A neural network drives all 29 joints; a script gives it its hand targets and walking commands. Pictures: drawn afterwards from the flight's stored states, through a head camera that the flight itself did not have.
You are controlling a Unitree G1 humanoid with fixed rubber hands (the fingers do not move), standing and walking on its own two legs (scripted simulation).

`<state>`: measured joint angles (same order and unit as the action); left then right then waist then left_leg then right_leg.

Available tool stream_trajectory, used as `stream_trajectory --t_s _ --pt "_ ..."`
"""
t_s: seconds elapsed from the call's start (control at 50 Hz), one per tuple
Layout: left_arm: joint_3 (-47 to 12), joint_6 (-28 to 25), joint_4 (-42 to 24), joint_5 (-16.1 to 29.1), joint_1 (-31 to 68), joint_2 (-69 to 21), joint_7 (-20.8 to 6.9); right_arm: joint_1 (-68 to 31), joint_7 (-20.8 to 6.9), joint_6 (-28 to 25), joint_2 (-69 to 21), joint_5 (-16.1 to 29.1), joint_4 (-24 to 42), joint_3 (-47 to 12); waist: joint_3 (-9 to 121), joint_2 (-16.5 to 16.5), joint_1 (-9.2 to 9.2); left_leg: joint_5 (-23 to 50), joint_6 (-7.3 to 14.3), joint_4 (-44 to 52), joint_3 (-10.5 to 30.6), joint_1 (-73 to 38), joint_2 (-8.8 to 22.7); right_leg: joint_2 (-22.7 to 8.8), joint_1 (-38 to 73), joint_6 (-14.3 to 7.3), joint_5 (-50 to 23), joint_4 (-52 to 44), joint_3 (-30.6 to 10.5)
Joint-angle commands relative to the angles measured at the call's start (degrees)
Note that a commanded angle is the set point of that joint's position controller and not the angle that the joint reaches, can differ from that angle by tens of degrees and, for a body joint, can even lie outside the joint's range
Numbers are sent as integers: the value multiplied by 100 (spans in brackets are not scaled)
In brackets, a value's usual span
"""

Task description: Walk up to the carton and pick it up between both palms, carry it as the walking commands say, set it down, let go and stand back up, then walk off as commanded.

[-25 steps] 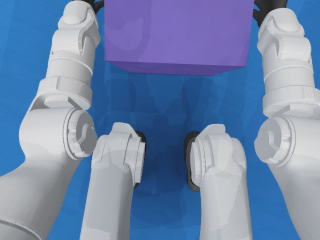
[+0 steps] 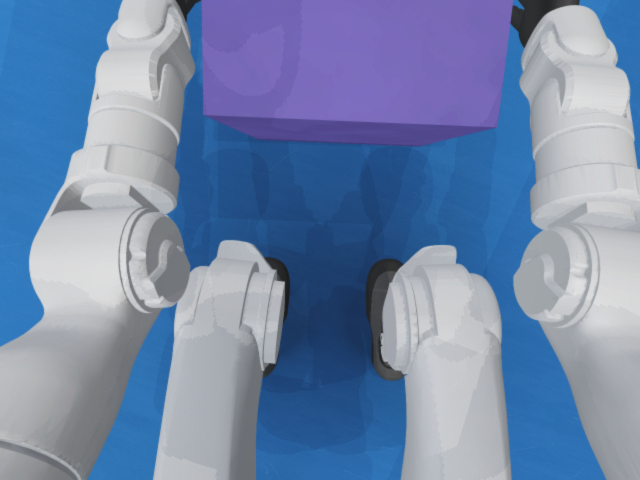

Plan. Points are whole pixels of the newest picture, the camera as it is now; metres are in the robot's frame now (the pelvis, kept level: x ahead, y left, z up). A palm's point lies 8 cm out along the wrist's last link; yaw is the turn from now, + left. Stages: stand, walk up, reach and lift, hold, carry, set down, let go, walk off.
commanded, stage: set down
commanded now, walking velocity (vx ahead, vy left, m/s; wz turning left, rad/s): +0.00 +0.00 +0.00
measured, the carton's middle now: (349, 9) +0.58 -0.02 -0.23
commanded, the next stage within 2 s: let go in 1.96 s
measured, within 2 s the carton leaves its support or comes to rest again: neither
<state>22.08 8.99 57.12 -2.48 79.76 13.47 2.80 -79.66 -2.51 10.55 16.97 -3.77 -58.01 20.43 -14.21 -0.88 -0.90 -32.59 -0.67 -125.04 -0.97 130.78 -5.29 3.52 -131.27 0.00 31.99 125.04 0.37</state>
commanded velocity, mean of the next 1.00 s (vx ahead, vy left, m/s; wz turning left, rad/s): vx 0.00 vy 0.00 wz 0.00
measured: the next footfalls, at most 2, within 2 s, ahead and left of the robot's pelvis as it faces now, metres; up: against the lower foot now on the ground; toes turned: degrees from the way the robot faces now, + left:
none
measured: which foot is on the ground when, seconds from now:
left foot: down 0.00-1.00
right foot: down 0.00-1.00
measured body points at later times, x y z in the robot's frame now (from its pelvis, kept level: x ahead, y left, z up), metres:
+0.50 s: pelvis -0.01 +0.00 +0.00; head +0.36 +0.00 +0.23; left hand +0.54 +0.19 -0.18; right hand +0.54 -0.21 -0.18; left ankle +0.11 +0.11 -0.34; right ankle +0.11 -0.11 -0.34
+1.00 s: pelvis -0.01 +0.00 +0.05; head +0.36 -0.01 +0.29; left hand +0.55 +0.20 -0.09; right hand +0.55 -0.22 -0.10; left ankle +0.11 +0.11 -0.34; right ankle +0.11 -0.11 -0.34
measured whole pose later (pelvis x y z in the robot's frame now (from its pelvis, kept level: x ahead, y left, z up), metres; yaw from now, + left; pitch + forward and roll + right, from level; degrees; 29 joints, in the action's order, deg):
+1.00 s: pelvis -0.01 +0.00 +0.05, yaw +1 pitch +29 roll +1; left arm 10.3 17.1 40.0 13.9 75.8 23.6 7.9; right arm -77.1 4.5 16.9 28.0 13.5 -42.3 6.5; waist -29.9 -1.1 -0.3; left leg -32.8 0.4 -117.8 -1.8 114.0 -3.5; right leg 1.4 -114.6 -1.4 32.8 118.5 0.6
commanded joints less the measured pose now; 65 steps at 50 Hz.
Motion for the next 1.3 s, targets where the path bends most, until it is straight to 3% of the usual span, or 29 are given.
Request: stream_trajectory --t_s 0.0,0.1,0.18,0.22,0.28,0.34,0.38,0.4,0.46,0.56,0.58,0.6,0.66,0.7,0.8,0.84,0.88,0.9,0.92,0.94,0.96,1.0,1.02,1.08,1.14,1.18,1.24,1.26,1.28 --pt "-888 45 220 57 1515 -1504 -424 -1421 -350 -93 -1138 -8 -455 -798 4794 110 5 675 -129 980 -158 -2332 -31 -133 2759 74 -742 -1128 -10" --pt "-861 -492 -44 654 1126 473 308 -1185 448 -671 911 433 1 -869 6087 561 -191 1653 -171 839 -8 -2966 9 -177 3708 145 -1911 -904 -24" --pt "-1032 -639 -179 975 1184 769 533 -1699 711 -896 1454 1098 604 -1102 6891 418 53 2189 -205 661 -53 -2853 110 -149 4437 137 -2891 -660 -216" --pt "-953 -801 -1269 1134 1501 1464 640 -1825 791 -971 1658 1203 1081 -1009 7825 540 40 2679 -183 629 -57 -3005 123 -200 4863 103 -3615 -415 -290" --pt "-1424 -717 -1041 1498 1602 1223 598 -1880 793 -845 1662 1710 981 -1339 8228 159 63 2279 -4 602 -48 -3800 255 -206 4878 35 -2767 -620 -349" --pt "-1365 -496 -1374 1674 2045 1549 669 -2396 815 -649 1718 1785 1213 -1590 8607 856 118 1864 27 701 -37 -3804 264 -277 5294 63 -2389 -554 -209" --pt "-1809 -364 -1206 2013 2128 1250 616 -2160 802 -545 1822 1810 536 -1643 8609 611 -252 1654 -35 686 -144 -3823 218 -327 5420 -4 -2253 -650 -179" --pt "-1601 -350 -829 1761 1795 1528 586 -1900 764 -515 1736 1767 314 -1518 8254 566 -48 1573 15 692 -68 -3891 233 -317 4992 15 -2091 -599 -125" --pt "-1707 -355 -1401 1924 2370 1471 560 -2500 792 -685 2253 1685 1060 -1126 7881 267 -441 1520 -48 730 37 -3834 291 -331 4484 -82 -1836 -636 -53" --pt "-1552 -266 20 1456 1898 1596 556 -1837 547 -624 2184 1527 -547 -1116 6846 -243 -66 1058 -189 781 81 -4189 347 -465 3374 -51 -891 -683 137" --pt "-1506 -360 -817 1401 2030 1587 544 -1846 523 -677 2165 1441 -7 -989 6911 -343 -167 1517 -154 741 119 -4295 312 -405 3314 -150 -1243 -646 45" --pt "-1348 -395 -393 1298 1763 1526 532 -1658 433 -671 1860 1552 -378 -1223 6598 -242 199 1543 -156 782 141 -4146 388 -451 3186 -76 -1226 -746 -62" --pt "-1278 -462 -907 1395 1748 1544 505 -1835 407 -840 2193 1493 492 -989 7075 106 -93 2058 -128 830 126 -4290 369 -417 3622 -56 -1848 -812 15" --pt "-1012 -429 -1603 1288 1592 2027 561 -1840 457 -757 2252 1745 1404 -1332 8686 587 414 2253 19 868 36 -4596 334 -361 5060 33 -2505 -724 -137" --pt "-1047 101 -1829 1573 1890 2095 561 -2207 641 -135 2413 1908 1917 -1376 9413 530 209 1422 123 1050 -195 -4455 253 -303 5986 -41 -1984 -1069 -126" --pt "-1070 111 -4171 1839 1964 2269 570 -2111 752 -43 2641 1967 3915 -1224 11608 501 118 2423 32 1101 -439 -5101 74 -149 7781 -71 -3639 -1086 -198" --pt "-971 352 -3195 1749 1613 2384 615 -1809 803 278 2627 2042 3034 -1315 10807 459 330 2162 61 1328 -443 -4877 66 -137 7420 14 -3188 -1349 -188" --pt "-854 526 -2290 1662 1330 2353 552 -1396 787 369 2665 1772 2167 -924 9479 533 -103 1456 110 1460 -345 -4367 196 -217 6587 29 -2453 -1512 -111" --pt "-881 615 -2229 1517 1234 2219 517 -1220 759 491 2414 1649 1715 -966 9021 218 76 1148 101 1684 -346 -4314 187 -178 6306 -46 -1972 -1773 -187" --pt "-1127 646 -2847 1691 1394 2001 484 -1509 737 458 2431 1529 2524 -955 9449 627 -368 1469 150 1772 -255 -4554 147 -159 6450 -10 -2332 -1834 22" --pt "-980 622 -3397 1497 1435 2023 455 -1582 730 442 2512 1550 3215 -823 9992 107 -34 1635 60 1818 -335 -4779 95 -106 6807 -115 -2559 -1922 -159" --pt "-1023 689 -3001 1579 1362 2012 461 -1612 675 515 2272 1747 2947 -1111 10369 249 161 1894 71 1948 -252 -5157 77 -89 6805 -62 -2638 -1982 -84" --pt "-1186 809 -1798 1615 1219 1842 410 -1125 577 573 2336 1475 1540 -939 9066 379 -317 1256 98 2144 -101 -4781 189 -171 5968 -84 -1911 -2117 59" --pt "-882 689 -2849 1208 1116 1888 399 -1421 445 444 2256 1309 2570 -591 9464 149 62 1895 48 2471 -96 -5496 106 -70 5928 -118 -2117 -2543 -5" --pt "-763 623 -1673 1133 746 1759 356 -1151 315 312 2077 1159 1741 -562 8478 282 17 1623 50 3008 14 -5230 198 -26 5445 -80 -1859 -2924 100" --pt "-917 540 -2271 1208 935 1329 317 -1320 152 181 2096 1140 2218 -636 8316 434 -64 1961 -16 3158 35 -5069 192 -84 5350 -99 -2172 -3039 116" --pt "-486 392 -1267 834 507 1497 259 -739 -54 79 2022 1025 894 -629 7264 402 250 1970 -7 3488 52 -4736 219 -79 4868 -29 -1979 -3389 51" --pt "-614 313 -1987 845 551 1356 254 -900 -67 4 1781 1042 1627 -544 7657 430 187 1957 7 3737 101 -5240 232 -117 5196 -49 -2030 -3623 40" --pt "-290 375 -1545 595 485 1611 243 -766 -87 87 1987 937 807 -581 7119 362 513 1559 -41 3759 -106 -4458 209 -124 5189 -55 -1861 -3671 -96"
